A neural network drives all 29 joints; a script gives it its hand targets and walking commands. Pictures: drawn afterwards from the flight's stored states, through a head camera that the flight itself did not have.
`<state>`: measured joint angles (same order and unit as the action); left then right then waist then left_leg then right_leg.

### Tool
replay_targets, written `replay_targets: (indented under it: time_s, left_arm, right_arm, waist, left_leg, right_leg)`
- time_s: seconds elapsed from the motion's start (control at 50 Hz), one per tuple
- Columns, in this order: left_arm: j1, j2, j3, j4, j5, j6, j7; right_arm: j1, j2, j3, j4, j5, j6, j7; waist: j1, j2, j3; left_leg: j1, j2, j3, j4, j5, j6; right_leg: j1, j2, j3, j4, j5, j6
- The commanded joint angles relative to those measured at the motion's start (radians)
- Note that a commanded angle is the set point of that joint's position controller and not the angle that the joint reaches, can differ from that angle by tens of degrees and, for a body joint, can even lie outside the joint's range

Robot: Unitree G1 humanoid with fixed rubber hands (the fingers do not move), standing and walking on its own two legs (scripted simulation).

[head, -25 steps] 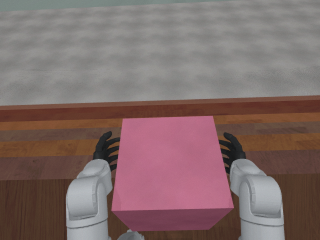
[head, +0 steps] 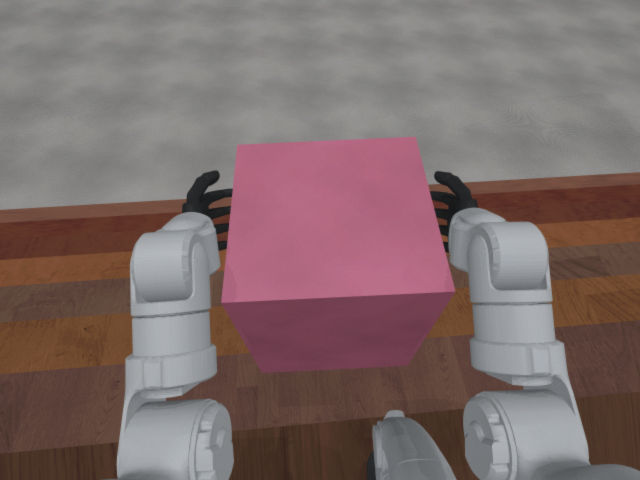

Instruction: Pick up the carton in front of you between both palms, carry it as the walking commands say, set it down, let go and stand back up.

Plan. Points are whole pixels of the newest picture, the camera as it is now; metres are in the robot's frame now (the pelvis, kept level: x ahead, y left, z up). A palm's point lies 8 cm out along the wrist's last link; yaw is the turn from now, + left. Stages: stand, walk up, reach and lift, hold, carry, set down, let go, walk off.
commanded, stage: carry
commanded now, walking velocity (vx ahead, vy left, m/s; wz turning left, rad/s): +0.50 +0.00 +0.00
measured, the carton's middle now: (331, 266) +0.36 -0.01 +0.04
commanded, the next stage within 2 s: none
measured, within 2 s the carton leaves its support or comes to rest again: neither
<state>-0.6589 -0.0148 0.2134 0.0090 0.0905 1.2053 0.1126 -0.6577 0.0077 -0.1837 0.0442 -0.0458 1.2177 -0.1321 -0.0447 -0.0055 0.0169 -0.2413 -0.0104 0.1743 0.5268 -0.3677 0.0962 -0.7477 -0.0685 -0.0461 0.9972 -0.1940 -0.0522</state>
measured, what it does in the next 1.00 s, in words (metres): goes down: right foot, then left foot 0.17 m lower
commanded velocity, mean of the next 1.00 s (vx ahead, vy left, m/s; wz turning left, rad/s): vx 0.50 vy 0.00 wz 0.00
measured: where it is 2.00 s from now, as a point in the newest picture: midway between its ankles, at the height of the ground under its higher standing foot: (286, 232)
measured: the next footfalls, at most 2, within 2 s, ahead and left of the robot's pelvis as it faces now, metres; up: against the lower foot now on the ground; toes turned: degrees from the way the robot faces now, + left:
right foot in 0.14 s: +0.25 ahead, -0.09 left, +0.00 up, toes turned -3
left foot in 0.62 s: +0.53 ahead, +0.05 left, -0.17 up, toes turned +1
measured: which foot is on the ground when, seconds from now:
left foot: down 0.00-0.12, up 0.14-0.60, down 0.62-1.00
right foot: up 0.00-0.12, down 0.14-0.62, up 0.64-0.96, down 0.98-1.00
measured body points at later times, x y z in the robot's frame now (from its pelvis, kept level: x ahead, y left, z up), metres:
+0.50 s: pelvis +0.32 -0.02 -0.05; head +0.38 -0.02 +0.40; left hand +0.70 +0.16 +0.08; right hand +0.71 -0.14 +0.06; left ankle +0.45 +0.11 -0.73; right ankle +0.21 -0.09 -0.73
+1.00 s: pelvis +0.70 +0.03 -0.32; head +0.74 +0.05 +0.12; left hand +1.07 +0.19 -0.23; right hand +1.07 -0.11 -0.23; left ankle +0.53 +0.05 -0.84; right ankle +0.81 -0.01 -1.04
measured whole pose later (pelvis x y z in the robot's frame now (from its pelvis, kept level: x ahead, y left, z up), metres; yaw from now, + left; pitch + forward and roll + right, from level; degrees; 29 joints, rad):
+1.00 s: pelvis +0.70 +0.03 -0.32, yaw +1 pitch +0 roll +1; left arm -0.66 -0.04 0.25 0.12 0.10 1.14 0.13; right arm -0.66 -0.01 -0.19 0.16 0.01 1.16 -0.15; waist 0.00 -0.05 0.08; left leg -0.38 -0.13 0.19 1.60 -0.71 0.13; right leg -0.48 0.06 -0.12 0.61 0.22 -0.12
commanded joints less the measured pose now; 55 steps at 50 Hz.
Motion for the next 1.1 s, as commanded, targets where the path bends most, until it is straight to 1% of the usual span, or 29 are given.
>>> replay_targets:
  time_s: [0.0,0.08,0.1,0.12,0.14,0.16,0.2,0.24,0.36,0.44,0.5,0.54,0.58,0.6,0.62,0.64,0.66,0.68,0.7,0.72,0.78,0.8,0.92,0.94,0.96,0.98,1.0,1.06,1.08]
  left_arm:
    - [-0.665,-1.022,-0.668,0.042,-0.431,-0.015,-0.204]
    - [-0.701,-1.059,-0.617,0.088,-0.448,-0.004,-0.213]
    - [-0.692,-1.081,-0.615,0.099,-0.45,-0.003,-0.221]
    - [-0.629,-1.086,-0.598,0.124,-0.45,-0.004,-0.23]
    - [-0.666,-1.074,-0.588,0.126,-0.449,-0.008,-0.238]
    - [-0.651,-1.099,-0.588,0.147,-0.463,-0.009,-0.25]
    - [-0.759,-1.198,-0.634,0.06,-0.519,-0.019,-0.274]
    - [-0.852,-1.235,-0.683,-0.025,-0.574,-0.027,-0.28]
    - [-0.772,-1.15,-0.723,-0.095,-0.565,-0.033,-0.248]
    - [-0.655,-1.071,-0.695,-0.012,-0.516,-0.026,-0.251]
    - [-0.628,-1.07,-0.675,0.079,-0.507,-0.029,-0.271]
    - [-0.646,-1.064,-0.646,0.159,-0.496,-0.033,-0.285]
    - [-0.679,-1.064,-0.618,0.199,-0.489,-0.025,-0.285]
    - [-0.712,-1.06,-0.582,0.222,-0.465,-0.019,-0.278]
    - [-0.702,-1.036,-0.54,0.27,-0.417,-0.007,-0.258]
    - [-0.684,-0.974,-0.476,0.289,-0.373,0.009,-0.235]
    - [-0.685,-0.922,-0.433,0.289,-0.335,0.013,-0.214]
    - [-0.686,-0.903,-0.421,0.289,-0.314,0.01,-0.199]
    - [-0.665,-0.919,-0.395,0.239,-0.308,0.009,-0.191]
    - [-0.747,-0.927,-0.405,0.181,-0.31,0.004,-0.186]
    - [-0.765,-1.011,-0.447,0.12,-0.341,-0.014,-0.181]
    - [-0.749,-1.026,-0.462,0.11,-0.346,-0.021,-0.18]
    - [-0.679,-1.091,-0.578,0.047,-0.392,-0.055,-0.178]
    - [-0.686,-1.101,-0.602,0.033,-0.395,-0.065,-0.182]
    - [-0.609,-1.085,-0.622,0.05,-0.404,-0.074,-0.19]
    - [-0.6,-1.09,-0.64,0.034,-0.421,-0.082,-0.206]
    - [-0.584,-1.09,-0.653,0.077,-0.429,-0.088,-0.216]
    - [-0.663,-1.172,-0.777,0.05,-0.559,-0.115,-0.245]
    - [-0.721,-1.201,-0.795,0.018,-0.589,-0.141,-0.248]
  right_arm:
    - [-0.754,1.009,0.632,-0.063,0.455,-0.037,0.261]
    - [-0.771,1.04,0.58,-0.025,0.426,-0.032,0.248]
    - [-0.777,1.059,0.587,-0.015,0.422,-0.03,0.246]
    - [-0.78,1.056,0.587,-0.015,0.413,-0.03,0.244]
    - [-0.752,1.089,0.581,0.005,0.404,-0.024,0.242]
    - [-0.734,1.057,0.551,-0.003,0.374,-0.026,0.233]
    - [-0.787,1.06,0.534,-0.069,0.342,-0.035,0.21]
    - [-0.799,1.063,0.536,-0.109,0.324,-0.043,0.193]
    - [-0.704,1.007,0.591,-0.165,0.304,-0.055,0.172]
    - [-0.682,0.97,0.615,-0.131,0.301,-0.04,0.183]
    - [-0.668,0.933,0.6,-0.068,0.293,-0.029,0.196]
    - [-0.699,0.911,0.568,-0.029,0.279,-0.023,0.206]
    - [-0.686,0.907,0.534,0.019,0.288,-0.021,0.221]
    - [-0.689,0.905,0.507,0.042,0.301,-0.016,0.235]
    - [-0.714,0.902,0.5,0.087,0.334,-0.009,0.244]
    - [-0.778,0.933,0.504,0.125,0.37,-0.007,0.248]
    - [-0.844,0.994,0.532,0.12,0.431,-0.009,0.261]
    - [-0.872,1.029,0.544,0.114,0.481,-0.004,0.268]
    - [-0.952,1.045,0.568,0.064,0.519,-0.021,0.27]
    - [-1.011,1.112,0.569,0.044,0.545,-0.033,0.272]
    - [-1.042,1.199,0.589,-0.02,0.585,-0.048,0.267]
    - [-1.029,1.207,0.588,-0.031,0.587,-0.053,0.262]
    - [-0.776,1.173,0.579,-0.046,0.513,-0.101,0.241]
    - [-0.739,1.163,0.581,-0.049,0.497,-0.114,0.242]
    - [-0.729,1.173,0.619,-0.052,0.487,-0.122,0.244]
    - [-0.734,1.155,0.623,-0.053,0.454,-0.13,0.242]
    - [-0.683,1.132,0.594,-0.013,0.417,-0.12,0.235]
    - [-0.559,0.991,0.509,0.02,0.284,-0.149,0.212]
    - [-0.565,0.967,0.493,-0.017,0.266,-0.163,0.208]
  waist:
    - [-0.022,0.116,-0.363]
    - [0.053,0.182,-0.417]
    - [0.167,0.131,-0.514]
    - [0.252,0.0,-0.526]
    - [0.162,-0.311,-0.559]
    - [0.138,-0.38,-0.614]
    - [0.136,-0.109,-0.521]
    - [0.121,-0.012,-0.495]
    - [0.13,-0.103,-0.548]
    - [0.241,-0.072,-0.452]
    - [0.178,-0.043,-0.316]
    - [0.002,-0.22,-0.433]
    - [-0.214,-0.003,-0.458]
    - [-0.27,0.142,-0.304]
    - [-0.149,0.271,-0.195]
    - [-0.009,0.22,-0.225]
    - [0.007,0.135,-0.244]
    - [0.011,-0.067,-0.217]
    - [0.048,0.08,-0.333]
    - [0.006,0.073,-0.338]
    - [0.011,0.008,-0.367]
    - [-0.023,-0.07,-0.341]
    - [-0.052,0.121,-0.397]
    - [0.098,0.142,-0.569]
    - [0.249,0.007,-0.547]
    - [0.35,-0.159,-0.426]
    - [0.227,-0.207,-0.491]
    - [0.129,0.085,-0.511]
    - [0.106,0.003,-0.497]
  left_leg:
    - [0.324,0.186,-0.149,-0.048,0.797,0.091]
    - [0.26,0.156,-0.039,0.1,0.995,0.034]
    - [0.143,0.159,0.014,0.372,1.085,-0.006]
    - [-0.007,0.093,0.012,0.618,0.843,-0.027]
    - [-0.285,-0.082,-0.057,0.876,-0.051,-0.059]
    - [-0.468,-0.109,-0.17,1.012,-0.201,-0.048]
    - [-0.593,-0.007,-0.269,0.946,-0.131,-0.033]
    - [-0.56,0.03,-0.261,0.789,-0.07,-0.048]
    - [-0.538,0.023,-0.168,0.693,0.146,-0.034]
    - [-0.753,-0.019,-0.108,0.36,0.489,-0.054]
    - [-0.18,-0.029,-0.057,-0.04,0.913,-0.063]
    - [0.241,-0.045,0.015,0.229,1.025,-0.02]
    - [0.435,0.002,-0.026,0.072,0.771,0.045]
    - [0.366,0.082,-0.12,-0.074,0.714,0.103]
    - [0.387,0.108,-0.189,0.136,1.087,0.047]
    - [0.373,0.217,-0.466,0.117,1.04,0.066]
    - [0.274,0.254,-0.536,0.099,0.792,0.119]
    - [0.174,0.165,-0.467,0.106,0.653,0.03]
    - [0.168,0.31,-0.626,0.146,0.81,0.157]
    - [0.078,0.29,-0.744,0.107,0.669,0.151]
    - [0.056,0.227,-0.62,0.238,0.639,0.088]
    - [0.075,0.083,-0.48,0.387,0.459,0.029]
    - [0.046,-0.03,-0.216,0.637,0.504,0.018]
    - [-0.071,0.048,-0.181,0.819,0.813,-0.015]
    - [-0.22,0.056,-0.123,1.123,0.848,-0.075]
    - [-0.376,-0.064,-0.05,1.512,0.097,-0.109]
    - [-0.702,-0.135,-0.213,1.532,-0.369,-0.11]
    - [-0.766,-0.004,-0.314,1.042,-0.157,-0.047]
    - [-0.708,0.009,-0.342,0.855,-0.043,-0.063]
  right_leg:
    - [0.035,0.066,-0.089,-0.241,0.118,-0.01]
    - [0.405,0.159,-0.164,-0.41,0.139,-0.058]
    - [0.688,0.148,-0.174,-0.297,0.282,-0.073]
    - [0.818,0.083,-0.049,-0.406,0.337,-0.043]
    - [1.002,-0.146,0.346,-0.429,0.59,-0.179]
    - [1.1,-0.216,0.592,-0.515,0.427,-0.292]
    - [1.009,-0.209,0.46,-0.442,0.361,-0.277]
    - [0.884,-0.182,0.406,-0.434,0.283,-0.239]
    - [0.867,-0.165,0.275,-0.296,0.6,-0.208]
    - [1.047,-0.039,0.244,-0.122,0.378,-0.153]
    - [0.524,0.043,0.061,-0.126,-0.018,-0.095]
    - [0.33,-0.024,-0.022,0.078,0.119,-0.058]
    - [0.276,-0.013,-0.094,0.572,0.435,0.019]
    - [0.163,0.118,-0.106,0.96,-0.077,0.045]
    - [-0.114,0.207,0.002,1.035,-0.528,0.012]
    - [-0.169,0.128,0.127,0.788,-0.387,0.009]
    - [-0.139,0.069,0.136,0.699,-0.37,0.014]
    - [-0.124,0.058,0.118,0.537,-0.267,0.014]
    - [-0.103,0.036,0.156,0.374,-0.154,0.02]
    - [-0.045,0.053,0.127,0.301,-0.112,0.036]
    - [-0.039,0.049,0.073,0.292,0.091,0.007]
    - [-0.05,0.067,0.058,0.041,0.341,-0.008]
    - [0.386,0.174,-0.126,-0.478,0.654,-0.009]
    - [0.766,0.188,-0.158,-0.293,0.743,-0.032]
    - [0.896,0.122,-0.073,-0.395,0.65,-0.105]
    - [0.917,0.024,0.035,-0.518,0.565,-0.188]
    - [1.2,-0.128,0.337,-0.263,0.854,-0.249]
    - [1.039,-0.157,0.52,-0.261,0.443,-0.257]
    - [0.859,-0.199,0.625,-0.253,0.458,-0.315]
